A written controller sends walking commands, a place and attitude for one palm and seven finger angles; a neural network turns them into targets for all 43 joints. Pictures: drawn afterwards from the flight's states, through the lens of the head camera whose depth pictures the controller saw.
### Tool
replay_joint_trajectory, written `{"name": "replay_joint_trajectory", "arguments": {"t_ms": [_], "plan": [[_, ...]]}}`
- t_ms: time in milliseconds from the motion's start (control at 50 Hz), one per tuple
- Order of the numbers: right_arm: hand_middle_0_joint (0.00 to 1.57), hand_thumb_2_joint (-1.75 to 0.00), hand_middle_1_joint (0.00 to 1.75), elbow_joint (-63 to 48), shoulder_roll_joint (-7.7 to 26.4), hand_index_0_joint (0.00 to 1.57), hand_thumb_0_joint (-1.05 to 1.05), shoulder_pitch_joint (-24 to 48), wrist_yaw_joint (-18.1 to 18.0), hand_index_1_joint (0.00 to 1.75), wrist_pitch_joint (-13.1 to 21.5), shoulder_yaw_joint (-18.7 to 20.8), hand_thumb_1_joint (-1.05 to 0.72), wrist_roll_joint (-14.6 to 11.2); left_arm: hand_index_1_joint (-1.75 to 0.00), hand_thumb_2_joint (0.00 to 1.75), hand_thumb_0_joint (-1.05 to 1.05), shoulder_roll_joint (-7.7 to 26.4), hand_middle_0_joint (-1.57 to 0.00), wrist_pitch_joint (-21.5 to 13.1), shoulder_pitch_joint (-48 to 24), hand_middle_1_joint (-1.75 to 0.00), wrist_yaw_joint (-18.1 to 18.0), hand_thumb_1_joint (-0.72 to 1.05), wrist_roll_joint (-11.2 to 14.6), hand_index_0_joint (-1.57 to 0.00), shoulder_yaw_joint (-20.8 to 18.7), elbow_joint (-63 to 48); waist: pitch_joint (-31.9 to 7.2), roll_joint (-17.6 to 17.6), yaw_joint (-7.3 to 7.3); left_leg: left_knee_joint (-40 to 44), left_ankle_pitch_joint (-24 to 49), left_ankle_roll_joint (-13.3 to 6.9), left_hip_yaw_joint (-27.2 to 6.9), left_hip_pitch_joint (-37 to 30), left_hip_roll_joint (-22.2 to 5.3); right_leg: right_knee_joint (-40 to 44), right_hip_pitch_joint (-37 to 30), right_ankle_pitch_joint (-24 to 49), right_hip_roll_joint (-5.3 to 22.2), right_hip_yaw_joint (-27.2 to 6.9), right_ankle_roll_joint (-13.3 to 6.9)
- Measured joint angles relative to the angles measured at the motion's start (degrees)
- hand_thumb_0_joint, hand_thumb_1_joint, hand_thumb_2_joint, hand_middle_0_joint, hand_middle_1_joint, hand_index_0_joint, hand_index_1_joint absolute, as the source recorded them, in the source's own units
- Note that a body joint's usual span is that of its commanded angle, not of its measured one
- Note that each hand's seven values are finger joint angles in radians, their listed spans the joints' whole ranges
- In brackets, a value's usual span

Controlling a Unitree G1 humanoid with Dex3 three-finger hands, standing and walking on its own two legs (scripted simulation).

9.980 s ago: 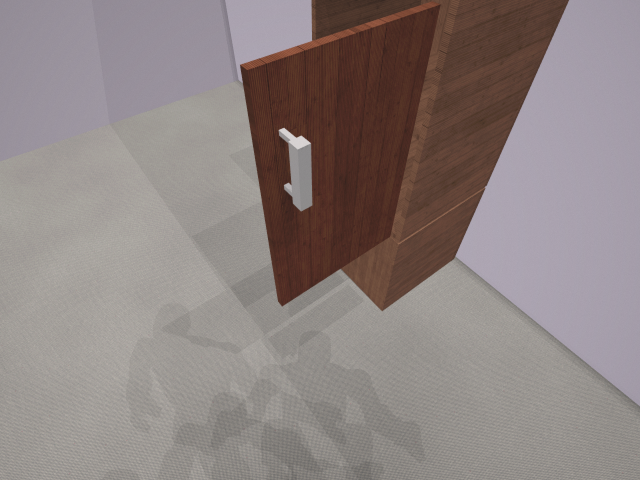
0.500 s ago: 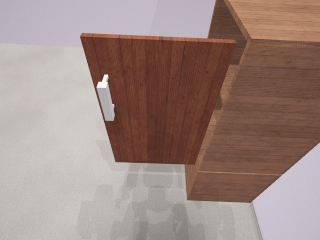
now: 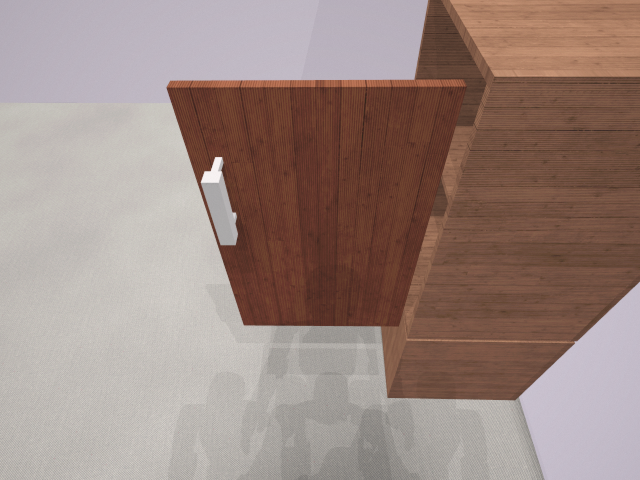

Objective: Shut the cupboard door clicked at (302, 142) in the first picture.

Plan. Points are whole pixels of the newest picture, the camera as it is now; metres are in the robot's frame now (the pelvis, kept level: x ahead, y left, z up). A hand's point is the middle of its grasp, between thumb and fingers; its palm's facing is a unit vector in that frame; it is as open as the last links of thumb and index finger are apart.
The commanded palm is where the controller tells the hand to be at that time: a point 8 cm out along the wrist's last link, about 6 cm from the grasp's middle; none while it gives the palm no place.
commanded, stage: look again from close up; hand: left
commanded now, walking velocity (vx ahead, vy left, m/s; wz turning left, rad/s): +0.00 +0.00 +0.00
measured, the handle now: (223, 201) +0.47 +0.18 +0.08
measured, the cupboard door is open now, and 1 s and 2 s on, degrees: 91 91 91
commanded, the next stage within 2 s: raise the hand and make a fist in 1.96 s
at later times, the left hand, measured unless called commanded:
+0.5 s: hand out of the picture +0.04 +0.15 -0.17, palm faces +0.01 -0.98 -0.21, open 7.4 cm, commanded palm none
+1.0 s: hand out of the picture +0.02 +0.13 -0.17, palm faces +0.04 -0.98 -0.18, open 7.4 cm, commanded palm none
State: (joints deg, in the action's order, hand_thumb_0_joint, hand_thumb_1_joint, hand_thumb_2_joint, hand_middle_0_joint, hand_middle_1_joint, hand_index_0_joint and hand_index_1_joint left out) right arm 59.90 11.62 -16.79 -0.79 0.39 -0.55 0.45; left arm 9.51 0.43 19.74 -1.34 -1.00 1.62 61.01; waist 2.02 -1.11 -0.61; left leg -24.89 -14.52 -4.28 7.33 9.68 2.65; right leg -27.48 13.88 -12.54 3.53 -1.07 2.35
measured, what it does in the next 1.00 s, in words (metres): stands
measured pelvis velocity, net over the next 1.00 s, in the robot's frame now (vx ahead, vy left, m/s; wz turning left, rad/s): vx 0.03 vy -0.03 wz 0.02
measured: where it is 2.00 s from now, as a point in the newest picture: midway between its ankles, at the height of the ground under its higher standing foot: outside the picture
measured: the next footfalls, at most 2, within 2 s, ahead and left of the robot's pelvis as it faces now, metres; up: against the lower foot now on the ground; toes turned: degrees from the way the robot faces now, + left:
none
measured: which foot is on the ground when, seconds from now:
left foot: down 0.00-1.00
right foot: down 0.00-1.00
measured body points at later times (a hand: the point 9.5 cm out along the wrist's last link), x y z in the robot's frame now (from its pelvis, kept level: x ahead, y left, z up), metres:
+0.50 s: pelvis +0.03 -0.02 +0.00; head +0.04 -0.03 +0.45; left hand +0.04 +0.21 -0.15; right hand +0.03 -0.24 -0.16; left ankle -0.01 +0.07 -0.74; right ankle +0.02 -0.15 -0.74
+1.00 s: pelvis +0.03 -0.03 +0.00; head +0.05 -0.03 +0.45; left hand +0.02 +0.19 -0.16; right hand +0.04 -0.25 -0.16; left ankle -0.01 +0.07 -0.74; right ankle +0.02 -0.15 -0.74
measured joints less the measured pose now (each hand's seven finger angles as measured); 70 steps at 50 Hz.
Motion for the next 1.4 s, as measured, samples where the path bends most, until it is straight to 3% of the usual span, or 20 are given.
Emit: {"name": "replay_joint_trajectory", "arguments": {"t_ms": [340,1400], "plan": [[0.20,-0.90,0.30,4.13,-3.03,0.20,0.00,0.56,-0.63,0.30,1.04,-0.68,-0.90,-0.16,-0.30,0.90,0.01,-0.16,-0.20,-0.98,-4.66,-0.30,-0.59,0.92,0.36,-0.20,-0.22,1.50,0.33,0.86,0.73,0.72,-1.13,1.64,-0.94,-2.22,-1.48,0.98,-2.48,-1.28,-1.45,1.02,-1.10],[0.20,-0.90,0.30,5.76,-4.05,0.19,0.00,0.52,-1.42,0.30,1.28,-0.38,-0.91,-0.16,-0.30,0.90,0.01,-1.02,-0.20,-1.24,-3.16,-0.30,-0.61,0.91,0.44,-0.20,-0.74,2.44,0.57,1.43,0.07,2.58,-1.15,3.45,-2.65,-4.17,-2.85,2.95,-4.96,-1.91,-2.80,2.82,-2.72]]}}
